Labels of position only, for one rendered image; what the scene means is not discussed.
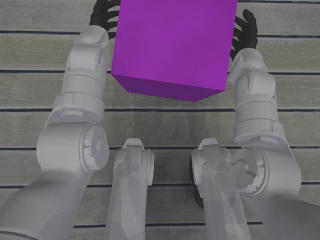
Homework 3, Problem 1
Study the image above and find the right robot upper arm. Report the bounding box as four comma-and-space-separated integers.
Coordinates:
227, 145, 320, 240

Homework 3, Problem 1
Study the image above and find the robot left forearm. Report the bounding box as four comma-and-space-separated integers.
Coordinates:
36, 25, 111, 162

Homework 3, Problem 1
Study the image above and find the robot right forearm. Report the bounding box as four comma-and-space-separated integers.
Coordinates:
228, 48, 296, 161

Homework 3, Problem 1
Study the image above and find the robot right hand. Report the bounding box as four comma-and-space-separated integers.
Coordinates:
230, 9, 258, 62

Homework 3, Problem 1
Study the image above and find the right robot foot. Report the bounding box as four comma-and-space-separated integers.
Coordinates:
189, 156, 204, 208

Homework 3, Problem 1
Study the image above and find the left robot upper arm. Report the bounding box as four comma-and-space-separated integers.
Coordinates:
0, 121, 110, 240

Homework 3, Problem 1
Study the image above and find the robot left hand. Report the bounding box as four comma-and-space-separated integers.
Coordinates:
89, 0, 121, 40

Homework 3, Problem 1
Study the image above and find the carton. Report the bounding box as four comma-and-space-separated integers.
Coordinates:
110, 0, 238, 102

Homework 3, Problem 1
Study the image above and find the left robot thigh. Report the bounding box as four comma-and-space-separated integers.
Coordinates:
103, 144, 155, 240

